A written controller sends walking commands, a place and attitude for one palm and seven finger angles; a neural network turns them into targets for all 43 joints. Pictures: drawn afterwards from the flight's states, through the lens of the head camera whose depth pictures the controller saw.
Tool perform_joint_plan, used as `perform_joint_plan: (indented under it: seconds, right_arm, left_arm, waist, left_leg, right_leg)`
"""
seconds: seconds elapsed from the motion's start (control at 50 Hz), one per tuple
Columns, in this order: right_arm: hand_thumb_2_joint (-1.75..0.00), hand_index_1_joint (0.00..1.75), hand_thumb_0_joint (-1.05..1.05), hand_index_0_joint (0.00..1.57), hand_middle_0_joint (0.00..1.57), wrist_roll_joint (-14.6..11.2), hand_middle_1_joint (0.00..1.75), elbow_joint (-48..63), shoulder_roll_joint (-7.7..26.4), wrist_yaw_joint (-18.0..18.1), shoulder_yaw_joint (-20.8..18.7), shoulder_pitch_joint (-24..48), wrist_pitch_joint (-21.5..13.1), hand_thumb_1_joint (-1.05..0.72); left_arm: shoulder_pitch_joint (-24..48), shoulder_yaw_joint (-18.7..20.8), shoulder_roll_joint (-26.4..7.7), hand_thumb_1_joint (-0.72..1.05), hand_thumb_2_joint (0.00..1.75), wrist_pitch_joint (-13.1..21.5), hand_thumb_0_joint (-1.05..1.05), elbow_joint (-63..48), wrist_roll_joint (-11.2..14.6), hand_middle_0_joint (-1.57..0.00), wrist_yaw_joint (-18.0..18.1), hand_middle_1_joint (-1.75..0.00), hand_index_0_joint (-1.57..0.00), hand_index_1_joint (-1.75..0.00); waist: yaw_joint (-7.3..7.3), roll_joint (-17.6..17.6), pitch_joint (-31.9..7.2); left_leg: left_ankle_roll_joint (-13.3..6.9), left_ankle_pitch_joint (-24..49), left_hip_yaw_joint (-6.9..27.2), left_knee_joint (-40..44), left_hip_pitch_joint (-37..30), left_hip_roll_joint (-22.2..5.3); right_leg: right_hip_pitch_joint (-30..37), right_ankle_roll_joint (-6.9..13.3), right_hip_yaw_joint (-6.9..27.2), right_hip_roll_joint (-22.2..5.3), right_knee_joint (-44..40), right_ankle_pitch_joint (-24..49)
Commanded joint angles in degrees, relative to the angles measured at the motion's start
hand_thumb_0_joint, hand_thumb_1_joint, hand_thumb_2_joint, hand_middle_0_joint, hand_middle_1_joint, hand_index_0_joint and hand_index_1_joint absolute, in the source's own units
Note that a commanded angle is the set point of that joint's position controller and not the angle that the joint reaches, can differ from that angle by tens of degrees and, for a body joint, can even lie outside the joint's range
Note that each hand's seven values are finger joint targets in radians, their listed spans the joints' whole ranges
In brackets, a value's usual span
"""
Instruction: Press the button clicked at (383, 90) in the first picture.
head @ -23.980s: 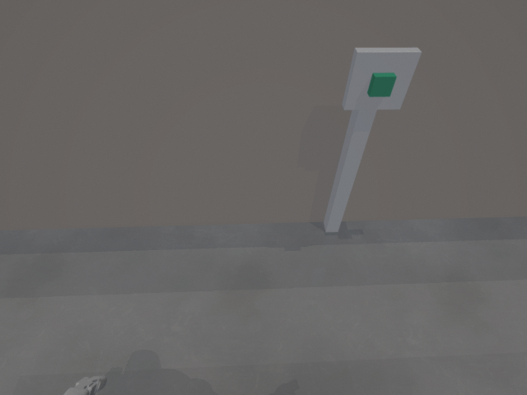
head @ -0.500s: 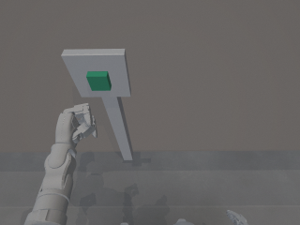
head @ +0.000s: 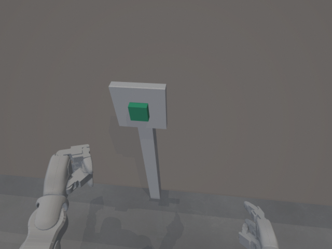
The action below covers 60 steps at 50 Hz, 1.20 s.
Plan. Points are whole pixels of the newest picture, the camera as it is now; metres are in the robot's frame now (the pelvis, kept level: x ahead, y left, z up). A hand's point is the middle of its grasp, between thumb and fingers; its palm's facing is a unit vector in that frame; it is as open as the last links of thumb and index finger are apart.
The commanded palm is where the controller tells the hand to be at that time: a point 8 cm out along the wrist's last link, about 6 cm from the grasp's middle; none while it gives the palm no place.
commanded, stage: draw the hand back to the body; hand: left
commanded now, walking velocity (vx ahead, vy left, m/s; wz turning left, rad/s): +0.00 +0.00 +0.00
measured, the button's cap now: (139, 111) +0.53 +0.15 +0.02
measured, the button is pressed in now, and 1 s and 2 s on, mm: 0 0 0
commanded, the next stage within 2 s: step back with the hand held close in 0.72 s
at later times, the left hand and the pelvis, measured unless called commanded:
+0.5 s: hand (33, 179) +0.18 +0.25 +0.18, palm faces +0.42 -0.80 -0.43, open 3.1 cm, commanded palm +0.14 +0.28 +0.18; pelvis +0.01 +0.00 +0.01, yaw +0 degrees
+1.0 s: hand (34, 185) +0.18 +0.24 +0.17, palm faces +0.40 -0.81 -0.44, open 3.1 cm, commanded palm +0.12 +0.28 +0.18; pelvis -0.01 +0.00 +0.01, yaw +0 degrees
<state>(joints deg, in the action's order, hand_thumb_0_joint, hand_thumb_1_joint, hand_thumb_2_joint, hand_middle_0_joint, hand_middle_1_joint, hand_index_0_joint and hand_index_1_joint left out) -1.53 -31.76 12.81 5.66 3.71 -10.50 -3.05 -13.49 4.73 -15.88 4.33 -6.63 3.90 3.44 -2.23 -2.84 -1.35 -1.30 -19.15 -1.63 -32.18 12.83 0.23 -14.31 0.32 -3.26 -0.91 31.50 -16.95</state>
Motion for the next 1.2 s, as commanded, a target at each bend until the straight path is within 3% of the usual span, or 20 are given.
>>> perform_joint_plan:
  seconds: [0.0,0.08,0.1,0.14,0.2,0.34,0.36,0.42,0.52,0.62,0.7,0.8,0.82,0.84,0.86,0.88,0.94,1.02,1.06,1.18]
  right_arm:
    - [-0.90,0.30,0.00,0.20,0.20,1.0,0.30,7.7,5.9,0.6,-2.1,6.0,-3.3,-0.90]
    - [-0.90,0.30,0.00,0.20,0.20,1.4,0.30,7.5,5.6,-0.2,-2.2,6.2,-4.3,-0.90]
    - [-0.90,0.30,0.00,0.20,0.20,1.7,0.30,7.3,6.0,-0.4,-2.2,6.2,-4.5,-0.90]
    - [-0.90,0.30,0.00,0.20,0.20,1.8,0.30,7.2,5.9,-0.6,-2.6,6.3,-4.5,-0.90]
    - [-0.90,0.30,0.00,0.20,0.20,2.0,0.30,6.7,6.0,-1.0,-2.9,6.5,-4.4,-0.90]
    - [-0.90,0.30,0.00,0.20,0.20,2.0,0.30,6.9,5.6,-1.1,-3.4,6.4,-4.9,-0.90]
    - [-0.90,0.30,0.00,0.20,0.20,2.0,0.30,6.9,5.5,-1.1,-3.5,6.3,-5.1,-0.90]
    - [-0.90,0.30,0.00,0.20,0.20,1.8,0.30,6.8,5.4,-0.9,-3.7,6.7,-5.5,-0.90]
    - [-0.90,0.30,0.00,0.20,0.20,1.8,0.30,5.8,6.0,-0.7,-4.2,6.2,-5.2,-0.90]
    - [-0.90,0.30,0.00,0.20,0.20,2.1,0.30,6.0,5.8,-0.3,-4.0,6.5,-5.9,-0.90]
    - [-0.90,0.30,0.00,0.20,0.20,2.2,0.30,5.9,5.6,-0.1,-3.9,6.8,-6.8,-0.90]
    - [-0.90,0.30,0.00,0.20,0.20,2.1,0.30,5.2,5.4,-0.2,-4.0,7.0,-7.0,-0.90]
    - [-0.90,0.30,0.00,0.20,0.20,2.0,0.30,4.7,5.5,-0.2,-3.9,6.8,-6.8,-0.90]
    - [-0.90,0.30,0.00,0.20,0.20,1.8,0.30,7.1,6.8,-0.3,-4.2,5.9,-5.0,-0.90]
    - [-0.90,0.30,0.00,0.20,0.20,2.0,0.30,5.8,6.0,-0.4,-4.4,5.8,-3.9,-0.90]
    - [-0.90,0.30,0.00,0.20,0.20,2.1,0.30,6.0,6.1,-0.7,-4.6,6.5,-3.3,-0.90]
    - [-0.90,0.30,0.00,0.20,0.20,2.3,0.30,6.6,6.6,-0.8,-5.0,6.4,-2.1,-0.90]
    - [-0.90,0.30,0.00,0.20,0.20,2.1,0.30,8.0,6.4,-0.6,-5.6,6.3,-1.1,-0.90]
    - [-0.90,0.30,0.00,0.20,0.20,1.8,0.30,8.9,6.5,-0.5,-6.1,6.2,-0.7,-0.90]
    - [-0.90,0.30,0.00,0.20,0.20,1.5,0.30,9.6,6.8,0.0,-6.7,6.1,-0.1,-0.90]
  left_arm:
    - [7.7,6.2,-8.6,0.90,0.90,2.4,0.00,-17.8,-0.9,-1.30,2.2,-1.50,-1.30,-1.50]
    - [1.5,6.8,-8.0,0.90,0.90,2.2,0.00,-23.9,-1.2,-1.30,2.8,-1.50,-1.30,-1.50]
    - [-0.9,7.7,-8.7,0.90,0.90,1.9,0.00,-23.4,-1.2,-1.30,2.8,-1.50,-1.30,-1.50]
    - [-3.3,9.4,-9.2,0.90,0.90,1.8,0.00,-25.4,-1.2,-1.30,3.0,-1.50,-1.30,-1.50]
    - [-7.4,11.6,-10.1,0.90,0.90,1.6,0.00,-26.3,-1.4,-1.30,3.0,-1.50,-1.30,-1.50]
    - [-12.0,16.4,-12.5,0.90,0.90,2.6,0.00,-33.9,-1.3,-1.30,3.4,-1.50,-1.30,-1.50]
    - [-12.7,17.1,-12.7,0.90,0.90,2.8,0.00,-34.5,-1.2,-1.30,3.4,-1.50,-1.30,-1.50]
    - [-14.9,18.9,-13.5,0.90,0.90,3.0,0.00,-35.4,-1.0,-1.30,3.6,-1.50,-1.30,-1.50]
    - [-13.0,15.6,-9.7,0.90,0.90,2.9,0.00,-30.1,-1.4,-1.30,3.2,-1.50,-1.30,-1.50]
    - [-11.7,17.1,-11.8,0.90,0.90,3.9,0.00,-33.6,-1.7,-1.30,3.8,-1.50,-1.30,-1.50]
    - [-13.1,18.2,-12.9,0.90,0.90,4.0,0.00,-34.1,-1.7,-1.30,4.2,-1.50,-1.30,-1.50]
    - [-13.9,17.9,-11.9,0.90,0.90,4.0,0.00,-31.7,-1.7,-1.30,4.0,-1.50,-1.30,-1.50]
    - [-9.8,16.8,-11.2,0.90,0.90,4.0,0.00,-30.6,-1.7,-1.30,4.0,-1.50,-1.30,-1.50]
    - [-6.7,23.5,-16.7,0.90,0.90,6.1,0.00,-32.4,-1.2,-1.30,4.2,-1.50,-1.30,-1.50]
    - [-12.3,20.5,-12.5,0.90,0.90,6.2,0.00,-27.1,-1.5,-1.30,3.8,-1.50,-1.30,-1.50]
    - [-13.6,19.0,-11.5,0.90,0.90,6.3,0.00,-27.2,-1.7,-1.30,3.6,-1.50,-1.30,-1.50]
    - [-16.7,18.9,-11.7,0.90,0.90,7.9,0.00,-30.7,-2.0,-1.30,3.7,-1.50,-1.30,-1.50]
    - [-21.9,21.7,-14.0,0.90,0.90,9.0,0.00,-35.4,-1.5,-1.30,4.5,-1.50,-1.30,-1.50]
    - [-23.3,22.9,-15.0,0.90,0.90,9.2,0.00,-37.3,-1.3,-1.30,4.7,-1.50,-1.30,-1.50]
    - [-24.0,23.0,-14.6,0.90,0.90,9.1,0.00,-36.7,-1.2,-1.30,5.0,-1.50,-1.30,-1.50]
  waist:
    - [0.27,-1.1,-5.1]
    - [-0.32,-2.1,-5.9]
    - [-0.56,0.6,-4.9]
    - [-0.76,2.0,-4.7]
    - [-1.09,2.0,-2.7]
    - [-1.83,-2.3,-3.7]
    - [-1.96,-1.3,-4.1]
    - [-2.19,-0.8,-2.1]
    - [-1.06,2.1,3.8]
    - [-1.87,-1.6,-1.1]
    - [-2.30,-0.5,-1.0]
    - [-2.12,0.3,2.7]
    - [-1.20,0.7,4.1]
    - [1.30,2.3,8.7]
    - [1.51,4.4,7.6]
    - [1.49,4.3,7.3]
    - [1.59,1.8,1.4]
    - [1.28,-0.3,-8.3]
    - [1.23,0.5,-10.8]
    - [1.40,-0.3,-7.5]
  left_leg:
    - [-0.1,14.4,2.0,8.8,-4.8,-1.1]
    - [0.3,21.5,2.2,10.2,-7.9,-1.5]
    - [0.3,21.6,2.4,10.4,-7.3,-1.5]
    - [0.2,23.0,2.2,10.6,-7.5,-1.5]
    - [0.3,23.3,1.8,10.9,-7.4,-1.5]
    - [0.7,27.1,1.8,10.5,-8.6,-1.6]
    - [0.8,27.3,2.0,10.5,-8.9,-1.7]
    - [0.7,24.9,1.8,10.6,-8.5,-1.8]
    - [0.1,17.8,1.6,11.9,-7.2,-1.8]
    - [0.1,16.8,1.8,11.9,-8.4,-1.3]
    - [0.3,17.1,1.8,11.9,-8.0,-1.3]
    - [0.4,15.9,1.8,12.3,-6.9,-1.3]
    - [0.3,14.7,1.7,12.7,-6.7,-1.3]
    - [-1.0,9.6,3.3,11.1,-1.3,-2.0]
    - [-1.0,8.4,3.8,10.0,-2.1,-1.8]
    - [-1.1,8.8,3.4,9.4,-3.1,-1.8]
    - [-0.9,10.2,3.2,9.2,-2.7,-1.9]
    - [-0.7,19.1,3.6,9.5,-2.4,-2.8]
    - [-0.6,23.5,3.8,8.6,-1.8,-3.3]
    - [-0.5,25.1,5.2,9.4,2.4,-4.7]
  right_leg:
    - [7.0,1.4,1.2,0.2,-8.2,11.6]
    - [9.9,1.3,0.8,0.3,-8.9,16.4]
    - [10.4,1.3,0.8,0.5,-9.5,16.8]
    - [11.4,1.1,0.7,0.5,-9.6,18.2]
    - [11.4,1.1,0.8,0.7,-10.7,18.5]
    - [12.5,1.1,1.1,0.5,-10.5,20.6]
    - [12.6,1.0,1.0,0.6,-10.5,20.5]
    - [11.6,1.0,1.2,0.7,-11.3,19.2]
    - [7.9,0.8,1.1,0.8,-13.2,13.1]
    - [10.3,1.0,1.7,0.5,-12.6,12.5]
    - [10.9,1.1,1.8,0.7,-13.1,13.0]
    - [9.4,1.2,1.9,0.9,-14.1,11.8]
    - [8.4,1.0,1.9,0.9,-14.4,10.4]
    - [1.1,0.7,7.7,-2.2,-18.1,8.6]
    - [-0.3,0.9,7.7,-3.4,-19.4,5.5]
    - [-1.5,0.9,8.1,-3.8,-20.3,4.7]
    - [0.5,1.0,6.5,-4.4,-18.0,6.5]
    - [7.2,0.5,4.4,-3.7,-11.3,17.8]
    - [8.8,0.2,4.0,-3.2,-8.8,22.4]
    - [6.6,-0.4,3.4,-1.8,-5.0,22.2]
